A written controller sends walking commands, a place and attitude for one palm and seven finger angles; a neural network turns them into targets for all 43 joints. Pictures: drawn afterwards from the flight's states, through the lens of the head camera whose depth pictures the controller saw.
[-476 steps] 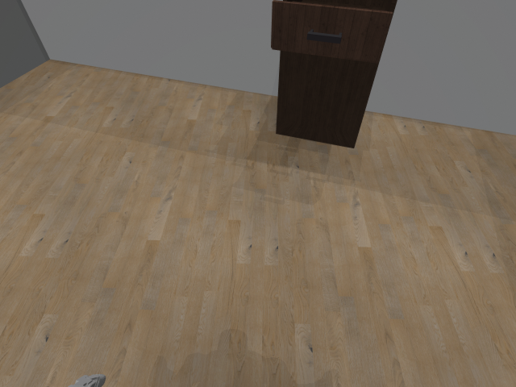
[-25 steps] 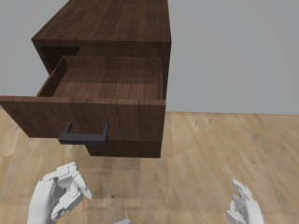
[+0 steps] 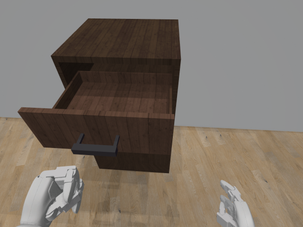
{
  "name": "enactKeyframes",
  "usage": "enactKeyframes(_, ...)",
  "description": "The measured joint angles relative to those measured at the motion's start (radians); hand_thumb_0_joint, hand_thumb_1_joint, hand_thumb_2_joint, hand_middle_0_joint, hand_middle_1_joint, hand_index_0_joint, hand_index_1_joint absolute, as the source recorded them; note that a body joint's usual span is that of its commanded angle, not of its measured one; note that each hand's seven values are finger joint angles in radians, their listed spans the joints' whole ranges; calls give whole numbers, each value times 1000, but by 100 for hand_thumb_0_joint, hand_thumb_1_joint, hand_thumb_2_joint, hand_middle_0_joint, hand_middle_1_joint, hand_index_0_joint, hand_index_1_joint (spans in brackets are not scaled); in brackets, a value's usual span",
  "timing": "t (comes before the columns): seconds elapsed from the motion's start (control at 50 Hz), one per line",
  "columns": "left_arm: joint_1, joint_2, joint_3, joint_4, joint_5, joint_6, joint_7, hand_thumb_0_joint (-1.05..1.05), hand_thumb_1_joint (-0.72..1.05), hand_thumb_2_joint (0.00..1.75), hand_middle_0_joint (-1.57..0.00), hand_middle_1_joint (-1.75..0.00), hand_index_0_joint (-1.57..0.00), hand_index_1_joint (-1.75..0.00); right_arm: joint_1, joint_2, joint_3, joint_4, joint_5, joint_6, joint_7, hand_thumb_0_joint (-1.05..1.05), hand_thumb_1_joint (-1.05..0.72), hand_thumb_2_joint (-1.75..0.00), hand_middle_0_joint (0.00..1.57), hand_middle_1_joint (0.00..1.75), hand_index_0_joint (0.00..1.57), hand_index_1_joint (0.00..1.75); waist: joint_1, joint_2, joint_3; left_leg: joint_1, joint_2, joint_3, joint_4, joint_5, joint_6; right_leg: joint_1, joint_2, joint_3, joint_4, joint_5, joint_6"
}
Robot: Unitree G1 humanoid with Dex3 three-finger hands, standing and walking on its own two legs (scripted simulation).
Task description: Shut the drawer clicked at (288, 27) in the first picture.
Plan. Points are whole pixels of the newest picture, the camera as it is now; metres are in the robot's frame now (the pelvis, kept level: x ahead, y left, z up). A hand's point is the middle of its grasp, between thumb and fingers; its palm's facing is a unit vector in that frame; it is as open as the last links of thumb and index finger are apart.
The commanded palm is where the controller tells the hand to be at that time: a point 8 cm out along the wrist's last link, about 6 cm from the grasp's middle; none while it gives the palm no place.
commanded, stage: raise the hand and make a fist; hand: left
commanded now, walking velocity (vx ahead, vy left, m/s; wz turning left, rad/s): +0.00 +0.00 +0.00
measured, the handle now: (97, 143) +0.35 +0.21 +0.02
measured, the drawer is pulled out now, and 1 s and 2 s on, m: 0.28 0.28 0.28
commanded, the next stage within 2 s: bring the fist close to the handle in 0.32 s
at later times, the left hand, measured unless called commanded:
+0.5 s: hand (82, 198) +0.15 +0.16 +0.11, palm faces +0.05 -1.00 -0.08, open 3.3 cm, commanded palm +0.12 +0.21 +0.12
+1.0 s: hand (94, 191) +0.19 +0.15 +0.07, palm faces +0.02 -1.00 -0.05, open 3.3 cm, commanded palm +0.16 +0.21 +0.07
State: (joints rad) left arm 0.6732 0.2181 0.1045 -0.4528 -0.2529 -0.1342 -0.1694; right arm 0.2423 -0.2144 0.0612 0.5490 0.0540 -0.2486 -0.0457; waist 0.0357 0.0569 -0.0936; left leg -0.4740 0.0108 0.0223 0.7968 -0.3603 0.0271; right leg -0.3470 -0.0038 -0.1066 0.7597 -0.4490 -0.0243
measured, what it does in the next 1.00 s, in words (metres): stands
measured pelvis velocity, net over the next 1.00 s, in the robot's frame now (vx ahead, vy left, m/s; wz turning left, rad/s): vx -0.01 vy -0.02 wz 0.00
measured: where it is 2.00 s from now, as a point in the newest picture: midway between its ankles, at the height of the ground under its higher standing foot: outside the picture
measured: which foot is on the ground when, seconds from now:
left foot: down 0.00-1.00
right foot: down 0.00-1.00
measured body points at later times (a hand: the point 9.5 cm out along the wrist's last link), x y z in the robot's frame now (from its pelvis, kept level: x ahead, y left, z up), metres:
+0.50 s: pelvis +0.00 -0.02 +0.00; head -0.02 -0.04 +0.45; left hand +0.15 +0.21 +0.12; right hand +0.19 -0.24 -0.05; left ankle +0.03 +0.10 -0.71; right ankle -0.03 -0.10 -0.71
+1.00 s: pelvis -0.01 -0.02 -0.01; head +0.01 -0.03 +0.44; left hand +0.18 +0.21 +0.07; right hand +0.17 -0.25 -0.08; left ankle +0.03 +0.10 -0.71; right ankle -0.03 -0.10 -0.71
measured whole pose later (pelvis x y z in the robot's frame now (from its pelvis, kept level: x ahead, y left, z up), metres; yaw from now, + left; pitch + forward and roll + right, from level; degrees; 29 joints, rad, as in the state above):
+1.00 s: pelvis -0.01 -0.02 -0.01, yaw +0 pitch +5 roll +0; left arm 0.50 0.19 0.12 -0.14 -0.26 -0.30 -0.21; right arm 0.24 -0.24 0.02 0.60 0.03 -0.28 -0.05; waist 0.00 0.04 -0.07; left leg -0.57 0.02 0.01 0.83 -0.36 0.00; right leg -0.46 0.01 -0.11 0.83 -0.47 -0.05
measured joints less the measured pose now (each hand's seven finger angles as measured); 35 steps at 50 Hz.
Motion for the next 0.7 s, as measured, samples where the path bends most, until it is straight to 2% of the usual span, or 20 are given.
enactKeyframes(0.12, 4, -2, 11, 30, -9, 4, -14, 2, 90, 90, -139, -159, -140, -160, 10, -21, -17, 19, 4, -28, -9, 2, -90, -90, 20, 30, 20, 30, -6, -2, 5, 16, 4, -1, -20, 11, -6, 14, 5, 0, -17, 9, -5)
enactKeyframes(0.24, 17, -1, 5, 24, -6, -23, -6, 2, 90, 90, -140, -159, -140, -160, 11, -29, -30, 25, 3, -55, -6, 2, -90, -90, 20, 30, 20, 30, -10, -3, 7, 21, 7, -3, -24, 14, -12, 16, 8, -2, -15, 9, -12)
enactKeyframes(0.48, -15, 2, 38, 85, -29, -37, -39, 2, 89, 90, -140, -160, -140, -160, -1, -17, -21, 47, 3, -73, -15, 2, -90, -90, 20, 30, 20, 30, -3, 9, 7, 38, 16, -11, -44, 25, -27, 31, 19, -8, -32, 15, -26)
enactKeyframes(0.7, -75, -12, 40, 205, -25, -97, -68, 2, 89, 90, -140, -160, -140, -160, -14, -28, -31, 62, -8, -72, -14, 2, -90, -90, 20, 30, 20, 30, -7, -1, 18, 1, 15, -19, -27, 25, -32, -5, 18, -16, -7, 6, -31)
